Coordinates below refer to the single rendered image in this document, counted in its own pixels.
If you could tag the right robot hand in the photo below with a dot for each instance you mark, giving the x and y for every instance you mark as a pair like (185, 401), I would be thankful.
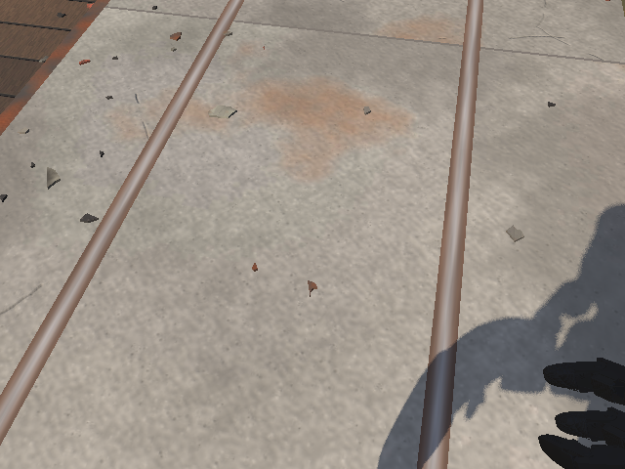
(607, 380)

